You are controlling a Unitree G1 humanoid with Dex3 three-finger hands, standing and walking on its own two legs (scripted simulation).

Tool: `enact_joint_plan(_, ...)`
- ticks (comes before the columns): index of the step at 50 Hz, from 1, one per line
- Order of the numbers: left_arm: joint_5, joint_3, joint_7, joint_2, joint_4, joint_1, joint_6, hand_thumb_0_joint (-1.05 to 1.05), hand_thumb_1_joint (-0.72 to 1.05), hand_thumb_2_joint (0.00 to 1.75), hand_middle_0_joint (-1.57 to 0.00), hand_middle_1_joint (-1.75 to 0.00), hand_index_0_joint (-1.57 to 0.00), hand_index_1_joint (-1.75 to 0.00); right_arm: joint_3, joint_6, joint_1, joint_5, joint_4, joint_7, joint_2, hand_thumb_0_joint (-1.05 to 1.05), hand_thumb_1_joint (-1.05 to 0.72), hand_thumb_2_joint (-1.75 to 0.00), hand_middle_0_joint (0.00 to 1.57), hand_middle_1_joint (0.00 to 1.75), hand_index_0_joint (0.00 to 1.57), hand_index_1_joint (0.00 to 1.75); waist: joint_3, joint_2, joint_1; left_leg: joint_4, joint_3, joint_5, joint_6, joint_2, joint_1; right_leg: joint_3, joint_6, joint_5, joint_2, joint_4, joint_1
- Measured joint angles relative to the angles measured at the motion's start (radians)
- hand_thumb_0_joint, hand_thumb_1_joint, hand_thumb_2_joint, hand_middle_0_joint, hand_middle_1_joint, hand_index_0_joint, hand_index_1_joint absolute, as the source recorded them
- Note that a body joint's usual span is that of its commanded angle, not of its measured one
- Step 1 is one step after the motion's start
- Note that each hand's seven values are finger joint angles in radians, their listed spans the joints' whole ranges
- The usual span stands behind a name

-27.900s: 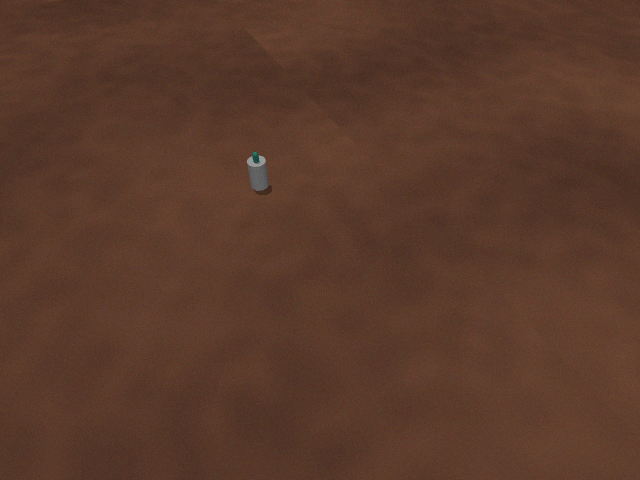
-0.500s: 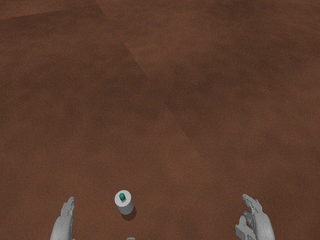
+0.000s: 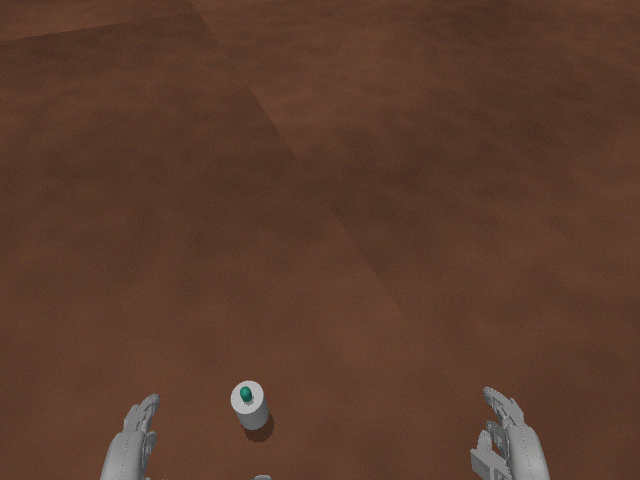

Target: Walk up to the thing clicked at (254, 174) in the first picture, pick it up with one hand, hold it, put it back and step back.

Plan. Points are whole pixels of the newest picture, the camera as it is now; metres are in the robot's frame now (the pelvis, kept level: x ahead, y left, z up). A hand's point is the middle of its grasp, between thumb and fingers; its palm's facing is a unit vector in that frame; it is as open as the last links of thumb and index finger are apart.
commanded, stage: stand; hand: left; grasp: from the side
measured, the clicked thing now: (249, 403) +0.43 +0.20 -0.63
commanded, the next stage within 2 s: none
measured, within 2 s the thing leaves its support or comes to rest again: neither
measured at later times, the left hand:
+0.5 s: hand out of the picture +0.08 +0.25 -0.11, palm faces +0.00 -0.93 -0.36, open 7.5 cm
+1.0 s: hand out of the picture +0.04 +0.26 -0.10, palm faces +0.01 -0.93 -0.36, open 7.4 cm
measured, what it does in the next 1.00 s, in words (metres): rises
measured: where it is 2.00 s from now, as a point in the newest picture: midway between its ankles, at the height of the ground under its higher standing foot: outside the picture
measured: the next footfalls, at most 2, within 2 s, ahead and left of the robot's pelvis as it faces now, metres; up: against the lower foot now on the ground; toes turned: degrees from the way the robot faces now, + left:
none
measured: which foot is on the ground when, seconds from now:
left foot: down 0.00-1.00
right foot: down 0.00-1.00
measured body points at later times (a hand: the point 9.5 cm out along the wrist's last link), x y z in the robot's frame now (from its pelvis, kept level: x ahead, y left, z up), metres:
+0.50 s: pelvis +0.00 +0.00 +0.03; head +0.01 +0.01 +0.48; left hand +0.08 +0.30 -0.09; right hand +0.08 -0.29 -0.09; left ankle +0.03 +0.13 -0.69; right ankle -0.01 -0.13 -0.69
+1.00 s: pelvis -0.01 +0.01 +0.06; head -0.01 +0.00 +0.51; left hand +0.04 +0.31 -0.08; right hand +0.07 -0.27 -0.09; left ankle +0.03 +0.13 -0.69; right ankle -0.01 -0.13 -0.69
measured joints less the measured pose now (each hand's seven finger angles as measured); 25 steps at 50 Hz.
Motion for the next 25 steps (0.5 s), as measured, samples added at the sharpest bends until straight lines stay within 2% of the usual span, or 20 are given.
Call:
enact_joint_plan(6, 0.0, -0.001, 0.0, -0.001, 0.002, 0.0, -0.002, 0.0, 0.09, 0.63, -0.19, -0.26, -0.19, -0.27, 0.0, -0.002, 0.002, 0.0, 0.0, -0.001, 0.0, 0.01, -0.9, -0.9, 0.2, 0.3, 0.2, 0.3, 0.0, 0.0, 0.001, -0.002, 0.0, 0.003, -0.001, 0.001, 0.001, 0.0, -0.001, 0.001, 0.001, 0.0, -0.001)
enact_joint_plan(8, 0.044, -0.007, -0.031, 0.018, 0.122, -0.062, -0.082, 0.0, 0.23, 0.71, -0.19, -0.27, -0.19, -0.28, -0.006, 0.012, -0.028, -0.054, 0.057, 0.033, -0.011, 0.01, -0.9, -0.9, 0.2, 0.3, 0.2, 0.3, 0.042, -0.012, 0.008, -0.023, 0.006, 0.013, 0.002, -0.01, 0.043, 0.004, -0.004, 0.001, -0.01, -0.003, 0.034)
enact_joint_plan(10, 0.069, -0.013, -0.069, 0.049, 0.28, -0.134, -0.15, 0.0, 0.38, 0.77, -0.2, -0.28, -0.2, -0.29, -0.006, 0.056, -0.068, -0.081, 0.141, 0.084, -0.038, 0.01, -0.9, -0.89, 0.2, 0.3, 0.2, 0.3, 0.07, -0.026, 0.02, -0.052, 0.012, 0.029, 0.008, -0.021, 0.081, 0.009, -0.007, 0.007, -0.02, -0.016, 0.064)
enact_joint_plan(13, 0.07, -0.006, -0.104, 0.087, 0.462, -0.195, -0.205, 0.0, 0.57, 0.83, -0.2, -0.29, -0.2, -0.29, -0.023, 0.097, -0.096, -0.074, 0.231, 0.137, -0.067, 0.01, -0.9, -0.89, 0.2, 0.3, 0.2, 0.3, 0.097, -0.042, 0.027, -0.098, 0.021, 0.05, 0.01, -0.032, 0.131, 0.016, -0.004, 0.019, -0.032, -0.041, 0.104)
enact_joint_plan(16, 0.064, 0.01, -0.113, 0.11, 0.592, -0.212, -0.232, 0.01, 0.71, 0.86, -0.21, -0.29, -0.21, -0.3, -0.047, 0.11, -0.089, -0.066, 0.286, 0.163, -0.09, 0.01, -0.9, -0.89, 0.2, 0.3, 0.21, 0.3, 0.109, -0.048, 0.027, -0.144, 0.025, 0.068, 0.012, -0.037, 0.175, 0.018, 0.0, 0.035, -0.036, -0.083, 0.145)
enact_joint_plan(21, 0.056, 0.029, -0.111, 0.131, 0.756, -0.215, -0.253, 0.01, 0.83, 0.89, -0.2, -0.29, -0.21, -0.3, -0.069, 0.123, -0.068, -0.063, 0.365, 0.174, -0.117, 0.01, -0.9, -0.89, 0.2, 0.3, 0.2, 0.3, 0.124, -0.049, 0.022, -0.225, 0.026, 0.1, 0.015, -0.039, 0.244, 0.016, 0.007, 0.075, -0.037, -0.175, 0.218)
enact_joint_plan(25, 0.049, 0.031, -0.109, 0.136, 0.854, -0.22, -0.261, 0.01, 0.87, 0.9, -0.2, -0.3, -0.21, -0.3, -0.07, 0.13, -0.06, -0.057, 0.425, 0.175, -0.121, 0.01, -0.91, -0.89, 0.2, 0.3, 0.2, 0.3, 0.14, -0.046, 0.023, -0.296, 0.025, 0.131, 0.018, -0.041, 0.295, 0.011, 0.011, 0.112, -0.037, -0.257, 0.276)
